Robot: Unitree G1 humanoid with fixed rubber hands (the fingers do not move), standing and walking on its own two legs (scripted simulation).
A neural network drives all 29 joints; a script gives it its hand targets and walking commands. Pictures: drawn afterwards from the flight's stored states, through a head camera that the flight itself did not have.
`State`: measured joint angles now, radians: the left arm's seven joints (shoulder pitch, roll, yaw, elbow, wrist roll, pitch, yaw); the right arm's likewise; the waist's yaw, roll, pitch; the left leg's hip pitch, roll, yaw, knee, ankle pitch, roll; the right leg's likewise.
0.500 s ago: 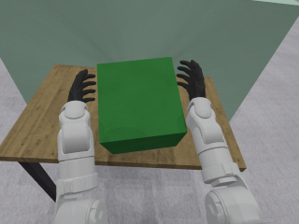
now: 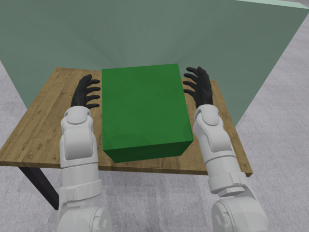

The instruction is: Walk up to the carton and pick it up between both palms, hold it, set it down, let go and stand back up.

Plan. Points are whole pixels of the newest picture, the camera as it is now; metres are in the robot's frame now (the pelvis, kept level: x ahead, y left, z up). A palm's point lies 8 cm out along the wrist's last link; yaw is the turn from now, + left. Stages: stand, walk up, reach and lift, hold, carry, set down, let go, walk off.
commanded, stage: hold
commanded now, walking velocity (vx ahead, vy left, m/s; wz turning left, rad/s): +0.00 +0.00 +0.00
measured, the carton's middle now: (144, 116) +0.40 -0.01 +0.08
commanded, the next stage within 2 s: none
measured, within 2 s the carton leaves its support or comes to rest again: neither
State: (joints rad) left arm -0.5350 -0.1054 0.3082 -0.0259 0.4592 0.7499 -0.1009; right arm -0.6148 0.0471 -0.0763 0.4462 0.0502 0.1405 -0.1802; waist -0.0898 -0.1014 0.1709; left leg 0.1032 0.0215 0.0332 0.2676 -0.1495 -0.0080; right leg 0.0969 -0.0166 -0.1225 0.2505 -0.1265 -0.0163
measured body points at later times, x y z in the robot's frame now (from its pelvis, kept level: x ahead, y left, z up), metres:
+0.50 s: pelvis +0.01 +0.00 +0.00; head -0.01 +0.04 +0.45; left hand +0.38 +0.16 +0.17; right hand +0.38 -0.14 +0.19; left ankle +0.02 +0.12 -0.75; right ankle +0.03 -0.10 -0.75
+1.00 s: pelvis +0.00 +0.00 +0.00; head -0.02 +0.03 +0.45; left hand +0.37 +0.16 +0.16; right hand +0.37 -0.14 +0.19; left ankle +0.02 +0.12 -0.75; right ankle +0.03 -0.10 -0.75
